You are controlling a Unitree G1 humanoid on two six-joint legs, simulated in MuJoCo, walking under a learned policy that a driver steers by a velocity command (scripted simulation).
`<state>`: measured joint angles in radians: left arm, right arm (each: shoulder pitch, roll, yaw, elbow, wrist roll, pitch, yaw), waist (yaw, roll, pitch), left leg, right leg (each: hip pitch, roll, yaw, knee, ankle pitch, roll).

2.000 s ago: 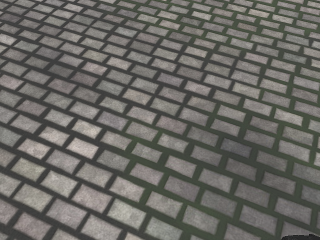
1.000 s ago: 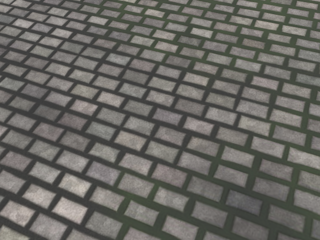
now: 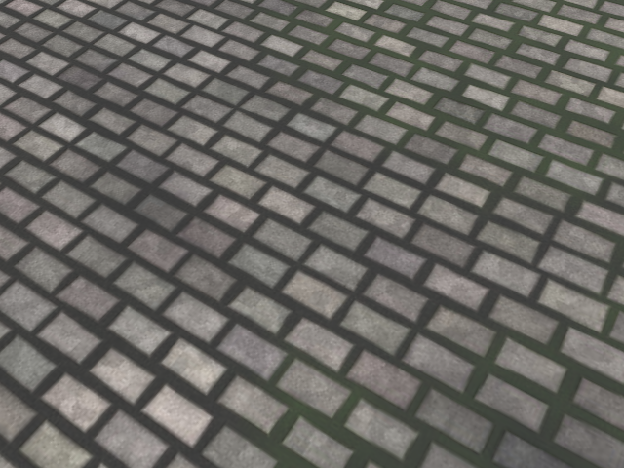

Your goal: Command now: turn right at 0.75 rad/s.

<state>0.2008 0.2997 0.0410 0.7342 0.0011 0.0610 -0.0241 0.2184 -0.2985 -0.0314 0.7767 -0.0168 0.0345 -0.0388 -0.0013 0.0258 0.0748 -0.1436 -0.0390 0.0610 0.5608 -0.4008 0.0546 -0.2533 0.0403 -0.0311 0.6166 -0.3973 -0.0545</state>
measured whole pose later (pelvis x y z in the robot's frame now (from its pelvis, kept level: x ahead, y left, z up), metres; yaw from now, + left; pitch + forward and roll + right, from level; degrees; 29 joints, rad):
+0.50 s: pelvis +0.05 -0.02 +0.01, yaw -3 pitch -1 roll +0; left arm 0.21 0.25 0.01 0.77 0.03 0.03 0.04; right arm 0.25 -0.29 -0.03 0.80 -0.01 0.07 0.02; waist -0.02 0.02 0.06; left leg -0.37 -0.02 0.00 0.84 -0.44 0.00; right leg -0.08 0.10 0.02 0.41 -0.31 -0.10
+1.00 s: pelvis +0.15 +0.03 +0.02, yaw +11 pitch +1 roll +0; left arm 0.23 0.34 0.05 0.79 0.03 0.00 -0.05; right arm 0.38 -0.28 -0.04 0.79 -0.03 -0.06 0.01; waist -0.02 -0.03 -0.03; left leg 0.05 -0.10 -0.11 0.17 -0.24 0.10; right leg -0.64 -0.04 0.06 0.90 -0.14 0.01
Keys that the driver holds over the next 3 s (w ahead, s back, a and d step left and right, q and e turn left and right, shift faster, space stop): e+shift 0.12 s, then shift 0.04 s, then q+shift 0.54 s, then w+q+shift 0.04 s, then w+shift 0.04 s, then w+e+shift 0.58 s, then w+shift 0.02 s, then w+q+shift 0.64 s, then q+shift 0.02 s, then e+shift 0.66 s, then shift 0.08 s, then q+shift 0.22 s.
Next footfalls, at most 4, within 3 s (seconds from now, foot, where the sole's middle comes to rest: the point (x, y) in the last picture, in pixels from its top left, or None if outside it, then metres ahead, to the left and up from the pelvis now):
0.64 left None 0.08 0.09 -0.76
1.26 right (371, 434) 0.52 -0.06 -0.76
1.72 left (347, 248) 1.01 -0.03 -0.76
2.14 right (384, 134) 1.45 -0.16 -0.76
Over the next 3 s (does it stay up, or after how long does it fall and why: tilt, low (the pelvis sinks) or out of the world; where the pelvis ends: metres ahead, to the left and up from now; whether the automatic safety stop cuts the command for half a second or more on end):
stays up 1.39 -0.07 0.01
